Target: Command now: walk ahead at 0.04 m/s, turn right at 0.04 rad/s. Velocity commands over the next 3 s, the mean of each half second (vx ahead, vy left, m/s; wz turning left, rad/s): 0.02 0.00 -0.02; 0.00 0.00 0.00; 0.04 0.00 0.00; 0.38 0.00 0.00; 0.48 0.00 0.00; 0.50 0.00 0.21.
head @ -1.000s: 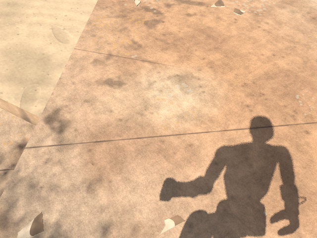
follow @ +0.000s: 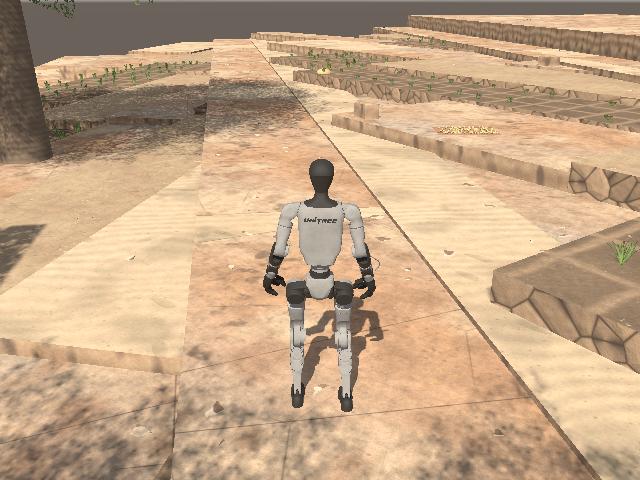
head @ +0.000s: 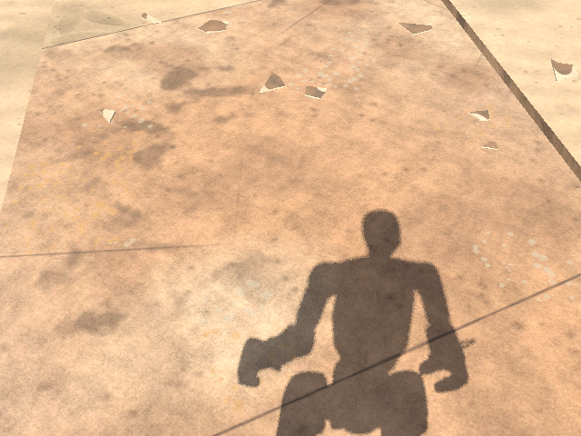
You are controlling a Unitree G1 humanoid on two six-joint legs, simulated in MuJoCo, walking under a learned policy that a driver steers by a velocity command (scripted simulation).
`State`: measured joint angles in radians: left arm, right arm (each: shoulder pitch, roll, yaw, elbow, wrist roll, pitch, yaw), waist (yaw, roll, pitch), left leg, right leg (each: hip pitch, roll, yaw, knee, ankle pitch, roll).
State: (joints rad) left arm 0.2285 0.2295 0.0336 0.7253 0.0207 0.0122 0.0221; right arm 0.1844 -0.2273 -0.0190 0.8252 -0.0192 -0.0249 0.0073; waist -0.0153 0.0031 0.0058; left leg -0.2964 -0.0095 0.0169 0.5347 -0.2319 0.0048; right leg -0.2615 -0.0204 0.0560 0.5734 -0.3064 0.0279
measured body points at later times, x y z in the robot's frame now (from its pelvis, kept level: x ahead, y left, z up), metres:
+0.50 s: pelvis +0.02 -0.01 +0.00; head +0.03 +0.00 +0.45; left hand +0.11 +0.25 -0.13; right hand +0.12 -0.26 -0.13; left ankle +0.03 +0.12 -0.73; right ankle +0.00 -0.14 -0.73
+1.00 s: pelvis +0.01 -0.01 +0.00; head +0.02 +0.00 +0.45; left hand +0.04 +0.24 -0.15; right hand +0.06 -0.25 -0.15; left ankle +0.03 +0.12 -0.73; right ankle +0.00 -0.14 -0.73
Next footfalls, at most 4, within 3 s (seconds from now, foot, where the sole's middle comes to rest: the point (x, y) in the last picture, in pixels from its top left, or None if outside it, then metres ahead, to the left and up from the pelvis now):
2.04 left None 0.44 0.11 -0.77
2.62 right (359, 349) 0.74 -0.14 -0.77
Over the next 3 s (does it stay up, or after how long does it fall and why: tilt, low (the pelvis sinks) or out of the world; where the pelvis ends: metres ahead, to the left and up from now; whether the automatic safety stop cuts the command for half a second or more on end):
stays up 0.77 -0.05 0.01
